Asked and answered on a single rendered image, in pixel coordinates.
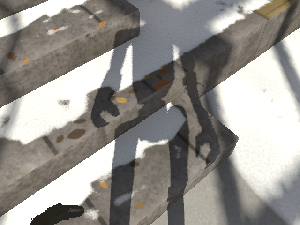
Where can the robot left hand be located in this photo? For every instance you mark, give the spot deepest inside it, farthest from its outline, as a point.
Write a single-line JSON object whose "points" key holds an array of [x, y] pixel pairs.
{"points": [[57, 213]]}

